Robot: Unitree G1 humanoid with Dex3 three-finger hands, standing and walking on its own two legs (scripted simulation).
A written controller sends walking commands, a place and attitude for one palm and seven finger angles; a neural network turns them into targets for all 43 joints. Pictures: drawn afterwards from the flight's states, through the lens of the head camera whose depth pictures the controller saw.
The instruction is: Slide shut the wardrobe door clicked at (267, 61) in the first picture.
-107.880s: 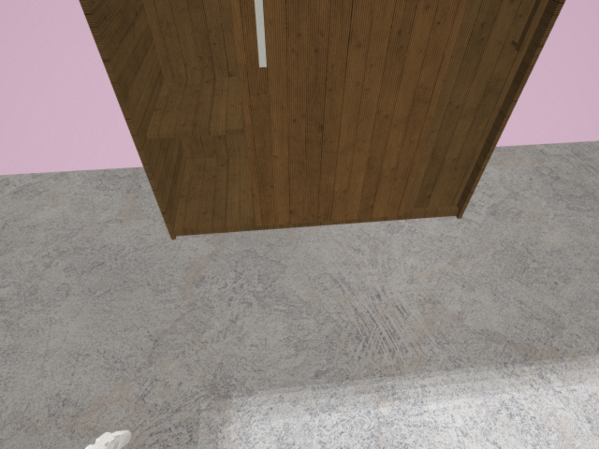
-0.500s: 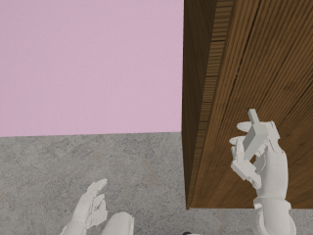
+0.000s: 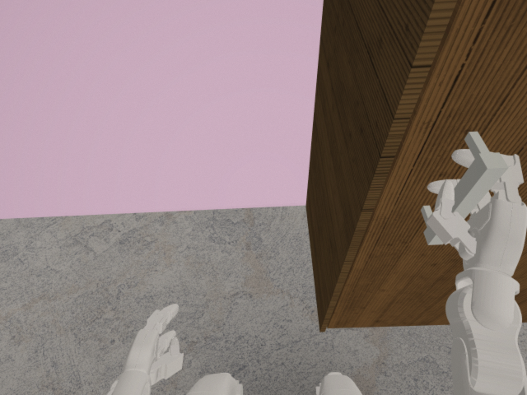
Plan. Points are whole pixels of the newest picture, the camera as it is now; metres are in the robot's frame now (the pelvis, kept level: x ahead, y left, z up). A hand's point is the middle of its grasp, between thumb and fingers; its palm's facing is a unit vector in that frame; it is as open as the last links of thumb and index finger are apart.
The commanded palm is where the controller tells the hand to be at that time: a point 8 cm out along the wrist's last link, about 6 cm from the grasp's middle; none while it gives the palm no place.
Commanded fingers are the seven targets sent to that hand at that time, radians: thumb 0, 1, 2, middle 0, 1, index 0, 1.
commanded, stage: step sideways, sliding the door along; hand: right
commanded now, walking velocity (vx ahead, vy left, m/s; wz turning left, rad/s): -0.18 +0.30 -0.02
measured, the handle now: (452, 193) +0.34 -0.26 +0.12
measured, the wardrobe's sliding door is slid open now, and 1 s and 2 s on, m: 0.00 0.00 0.00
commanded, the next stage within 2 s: stop walking and hold the door there in 1.22 s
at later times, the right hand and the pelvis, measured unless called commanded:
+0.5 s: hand (433, 208) +0.31 -0.22 +0.13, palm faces +0.57 +0.82 -0.04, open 6.6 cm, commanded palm +0.27 -0.15 +0.12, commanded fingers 0.00 -0.90 -0.90 0.45 1.40 0.45 1.40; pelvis +0.04 +0.03 +0.00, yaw -2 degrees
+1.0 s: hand (436, 213) +0.30 -0.22 +0.14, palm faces +0.45 +0.89 -0.05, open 6.5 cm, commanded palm +0.26 -0.18 +0.12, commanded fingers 0.00 -0.90 -0.90 0.45 1.40 0.45 1.40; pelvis +0.07 -0.03 +0.01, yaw -3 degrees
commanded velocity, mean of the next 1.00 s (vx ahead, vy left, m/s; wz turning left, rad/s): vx -0.18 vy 0.05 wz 0.01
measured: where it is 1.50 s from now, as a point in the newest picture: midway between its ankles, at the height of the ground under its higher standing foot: outside the picture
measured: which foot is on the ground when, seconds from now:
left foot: up 0.00-0.10, down 0.12-0.22, up 0.24-0.46, down 0.48-0.62, up 0.64-0.84, down 0.86-1.00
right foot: down 0.00-0.12, up 0.14-0.20, down 0.22-1.00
